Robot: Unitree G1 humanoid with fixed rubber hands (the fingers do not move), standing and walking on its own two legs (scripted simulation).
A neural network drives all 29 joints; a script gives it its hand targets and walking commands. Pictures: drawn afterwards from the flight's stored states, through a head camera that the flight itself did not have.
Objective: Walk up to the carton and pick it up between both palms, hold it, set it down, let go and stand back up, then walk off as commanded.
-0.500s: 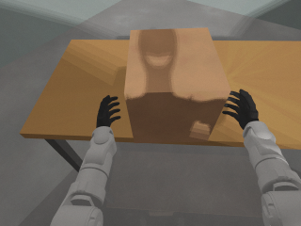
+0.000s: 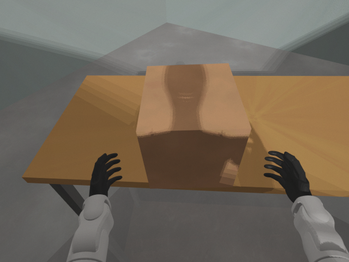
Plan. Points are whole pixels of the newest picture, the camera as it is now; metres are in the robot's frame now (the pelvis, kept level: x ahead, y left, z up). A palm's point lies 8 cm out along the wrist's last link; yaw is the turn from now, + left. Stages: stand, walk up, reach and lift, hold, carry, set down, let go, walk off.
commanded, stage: set down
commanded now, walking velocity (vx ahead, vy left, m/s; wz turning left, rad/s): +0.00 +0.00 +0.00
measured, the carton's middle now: (189, 125) +0.47 +0.01 +0.04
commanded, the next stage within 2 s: none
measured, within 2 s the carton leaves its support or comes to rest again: neither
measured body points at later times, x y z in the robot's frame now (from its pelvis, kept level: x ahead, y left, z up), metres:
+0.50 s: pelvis -0.01 +0.00 +0.00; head -0.03 -0.01 +0.45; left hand +0.21 +0.21 +0.03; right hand +0.23 -0.23 +0.03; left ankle +0.00 +0.16 -0.75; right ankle +0.02 -0.09 -0.75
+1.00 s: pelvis +0.02 +0.01 +0.00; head +0.03 +0.00 +0.45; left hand +0.21 +0.23 -0.01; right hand +0.23 -0.22 +0.00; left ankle +0.00 +0.16 -0.75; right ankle +0.02 -0.09 -0.75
